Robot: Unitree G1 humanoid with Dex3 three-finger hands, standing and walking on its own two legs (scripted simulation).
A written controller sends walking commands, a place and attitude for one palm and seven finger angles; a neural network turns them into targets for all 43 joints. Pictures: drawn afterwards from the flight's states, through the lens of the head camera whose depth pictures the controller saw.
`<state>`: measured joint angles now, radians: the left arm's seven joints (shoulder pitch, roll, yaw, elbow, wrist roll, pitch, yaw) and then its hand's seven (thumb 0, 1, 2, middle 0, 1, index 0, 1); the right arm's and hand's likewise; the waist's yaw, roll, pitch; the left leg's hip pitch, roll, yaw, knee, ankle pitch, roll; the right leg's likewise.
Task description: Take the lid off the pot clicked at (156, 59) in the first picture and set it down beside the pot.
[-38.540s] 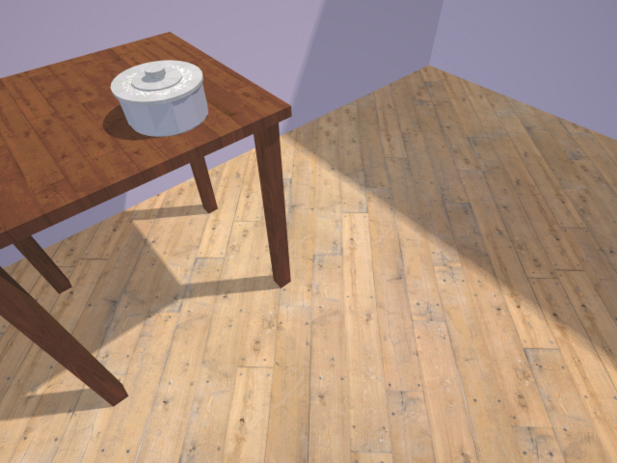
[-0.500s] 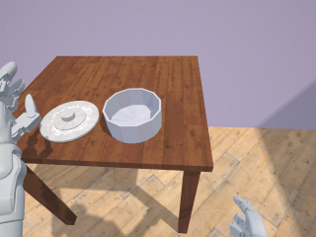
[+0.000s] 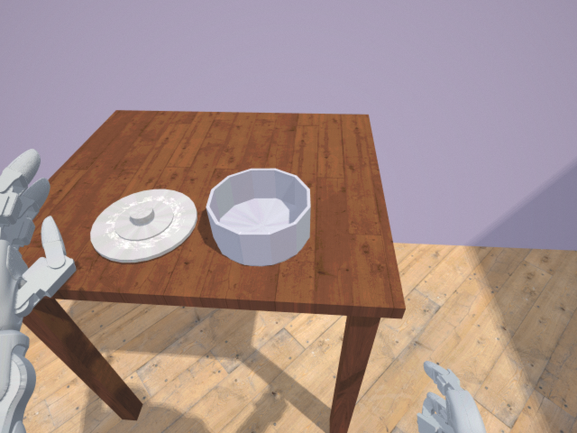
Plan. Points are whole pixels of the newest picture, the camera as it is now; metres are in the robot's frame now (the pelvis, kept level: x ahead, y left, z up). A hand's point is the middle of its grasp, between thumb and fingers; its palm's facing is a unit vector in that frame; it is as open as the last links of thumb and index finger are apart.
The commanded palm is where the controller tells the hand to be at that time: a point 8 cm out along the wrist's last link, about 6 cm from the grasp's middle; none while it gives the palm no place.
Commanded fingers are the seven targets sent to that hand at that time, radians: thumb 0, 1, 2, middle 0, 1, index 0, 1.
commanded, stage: draw the hand back to the body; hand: left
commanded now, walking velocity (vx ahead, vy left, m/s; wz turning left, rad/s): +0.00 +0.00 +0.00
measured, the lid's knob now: (142, 213) +0.48 +0.34 +0.03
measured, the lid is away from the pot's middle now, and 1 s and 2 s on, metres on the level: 0.23 0.23 0.23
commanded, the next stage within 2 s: step back with the hand held close in 0.28 s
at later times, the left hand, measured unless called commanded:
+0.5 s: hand (24, 275) +0.18 +0.27 +0.22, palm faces +0.49 -0.79 -0.37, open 7.4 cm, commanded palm +0.12 +0.30 +0.22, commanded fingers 0.00 0.90 0.90 -0.20 -0.30 -0.20 -0.30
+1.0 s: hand (0, 330) +0.14 +0.26 +0.21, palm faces +0.41 -0.78 -0.48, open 7.4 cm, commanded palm +0.07 +0.31 +0.22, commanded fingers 0.00 0.90 0.90 -0.20 -0.30 -0.20 -0.30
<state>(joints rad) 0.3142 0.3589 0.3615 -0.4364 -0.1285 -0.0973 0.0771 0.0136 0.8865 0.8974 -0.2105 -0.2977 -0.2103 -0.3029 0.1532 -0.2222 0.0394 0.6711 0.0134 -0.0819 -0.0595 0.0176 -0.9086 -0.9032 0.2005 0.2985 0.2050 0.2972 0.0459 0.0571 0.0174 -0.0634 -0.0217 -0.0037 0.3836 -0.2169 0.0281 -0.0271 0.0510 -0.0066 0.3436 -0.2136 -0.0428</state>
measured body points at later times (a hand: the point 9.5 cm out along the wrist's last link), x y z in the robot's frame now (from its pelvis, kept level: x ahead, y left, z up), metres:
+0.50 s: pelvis +0.00 +0.01 +0.00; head -0.02 +0.01 +0.45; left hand +0.15 +0.31 +0.24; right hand +0.19 -0.19 -0.08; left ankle +0.00 +0.10 -0.75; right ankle -0.01 -0.09 -0.75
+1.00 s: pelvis -0.06 +0.03 -0.02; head -0.04 +0.04 +0.43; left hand +0.11 +0.30 +0.24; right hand +0.12 -0.20 -0.09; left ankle +0.00 +0.10 -0.75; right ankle -0.04 -0.09 -0.75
